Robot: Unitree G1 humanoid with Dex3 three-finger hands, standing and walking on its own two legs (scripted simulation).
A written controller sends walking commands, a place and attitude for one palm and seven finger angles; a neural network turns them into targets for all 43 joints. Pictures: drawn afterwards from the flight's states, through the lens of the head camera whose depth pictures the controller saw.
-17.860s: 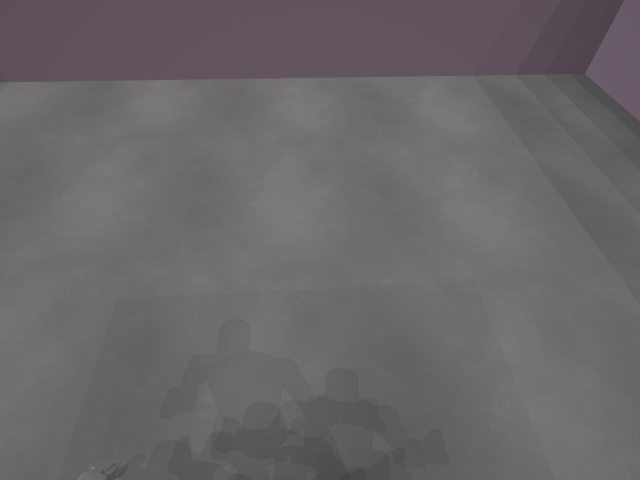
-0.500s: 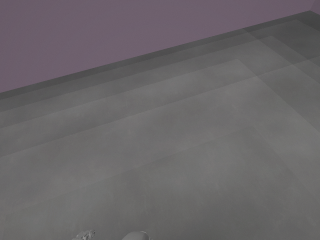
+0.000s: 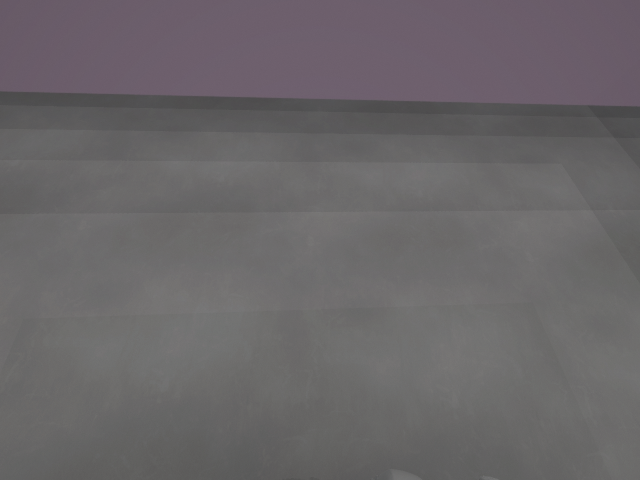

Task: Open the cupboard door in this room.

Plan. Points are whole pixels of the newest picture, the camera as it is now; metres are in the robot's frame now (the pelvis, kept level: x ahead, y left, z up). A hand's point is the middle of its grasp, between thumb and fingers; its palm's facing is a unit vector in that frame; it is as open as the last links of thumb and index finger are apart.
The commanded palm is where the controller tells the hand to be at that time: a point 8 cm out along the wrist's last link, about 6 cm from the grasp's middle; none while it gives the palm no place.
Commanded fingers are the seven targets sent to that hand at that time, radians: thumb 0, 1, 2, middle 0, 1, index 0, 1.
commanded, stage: turn or walk to find it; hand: left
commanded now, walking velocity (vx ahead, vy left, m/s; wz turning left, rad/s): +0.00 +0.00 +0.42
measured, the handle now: out of the picture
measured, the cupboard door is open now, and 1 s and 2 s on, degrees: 0 0 0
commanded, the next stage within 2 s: none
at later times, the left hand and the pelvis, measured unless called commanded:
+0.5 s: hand out of the picture +0.04 +0.15 -0.15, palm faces +0.22 -0.94 -0.27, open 7.4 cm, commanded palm none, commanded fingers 0.00 0.90 0.90 -0.20 -0.30 -0.20 -0.30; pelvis +0.00 -0.05 +0.00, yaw +14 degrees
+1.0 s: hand out of the picture -0.07 +0.22 -0.17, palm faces +0.47 -0.85 -0.24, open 7.4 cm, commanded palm none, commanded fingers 0.00 0.90 0.90 -0.20 -0.30 -0.20 -0.30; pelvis -0.02 +0.00 +0.01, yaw +26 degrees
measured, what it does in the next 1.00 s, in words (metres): steps on the spot, turning left: right foot, then left foot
